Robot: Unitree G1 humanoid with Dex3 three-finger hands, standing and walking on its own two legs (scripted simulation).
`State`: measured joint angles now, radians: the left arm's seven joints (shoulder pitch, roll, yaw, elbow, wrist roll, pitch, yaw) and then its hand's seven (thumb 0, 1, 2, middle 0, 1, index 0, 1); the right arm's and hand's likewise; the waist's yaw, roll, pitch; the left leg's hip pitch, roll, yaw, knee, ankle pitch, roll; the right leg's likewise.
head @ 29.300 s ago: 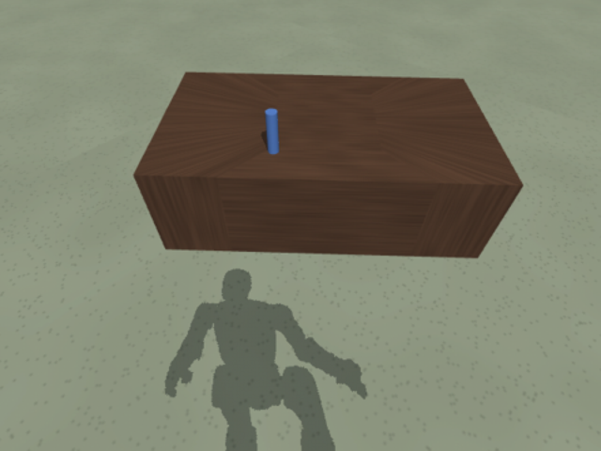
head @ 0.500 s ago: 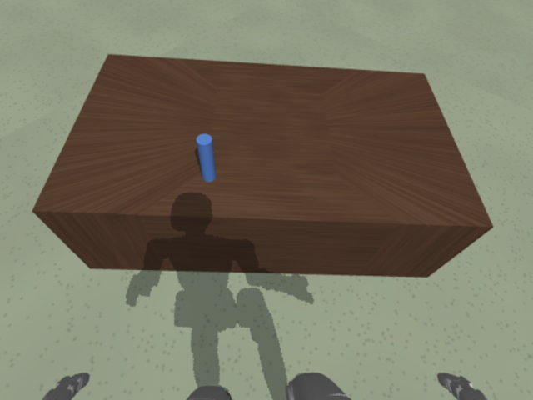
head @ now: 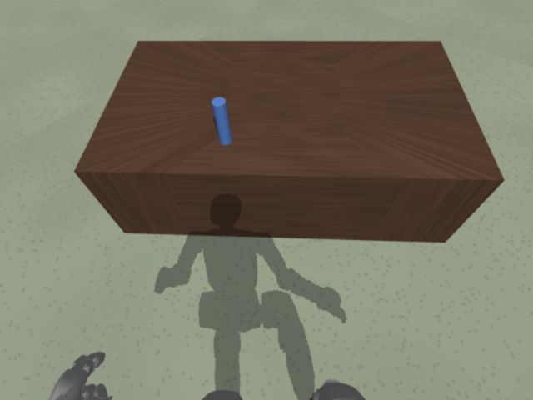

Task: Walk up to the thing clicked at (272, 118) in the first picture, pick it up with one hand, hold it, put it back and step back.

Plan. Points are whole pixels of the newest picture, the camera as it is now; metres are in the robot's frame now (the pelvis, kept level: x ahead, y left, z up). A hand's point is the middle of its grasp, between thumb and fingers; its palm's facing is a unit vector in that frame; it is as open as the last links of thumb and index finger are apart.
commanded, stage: step back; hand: left
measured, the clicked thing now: (222, 122) +0.90 +0.18 -0.25
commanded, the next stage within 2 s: stand in 1.62 s
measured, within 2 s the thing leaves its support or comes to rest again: neither
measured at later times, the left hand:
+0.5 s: hand out of the picture -0.07 +0.24 -0.13, palm faces -0.04 -0.90 -0.44, open 7.4 cm
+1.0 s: hand out of the picture -0.21 +0.26 -0.14, palm faces +0.02 -0.93 -0.37, open 7.4 cm
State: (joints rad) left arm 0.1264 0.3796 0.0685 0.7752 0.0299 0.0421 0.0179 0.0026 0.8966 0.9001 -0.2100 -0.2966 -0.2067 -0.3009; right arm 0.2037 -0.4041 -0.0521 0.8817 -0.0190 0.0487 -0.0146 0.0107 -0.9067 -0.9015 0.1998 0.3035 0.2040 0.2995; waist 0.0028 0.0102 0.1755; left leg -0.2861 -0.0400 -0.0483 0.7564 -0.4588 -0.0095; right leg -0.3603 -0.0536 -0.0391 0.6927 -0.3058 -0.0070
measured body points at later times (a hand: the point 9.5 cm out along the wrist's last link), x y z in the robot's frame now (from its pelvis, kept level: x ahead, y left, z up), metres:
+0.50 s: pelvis -0.16 -0.03 +0.01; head -0.11 -0.05 +0.45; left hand -0.07 +0.29 -0.10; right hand -0.04 -0.35 -0.12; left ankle -0.15 +0.13 -0.64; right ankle -0.14 -0.13 -0.72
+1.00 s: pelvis -0.24 -0.01 +0.01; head -0.23 -0.01 +0.46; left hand -0.21 +0.31 -0.12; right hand -0.15 -0.32 -0.12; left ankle -0.24 +0.12 -0.72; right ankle -0.22 -0.12 -0.72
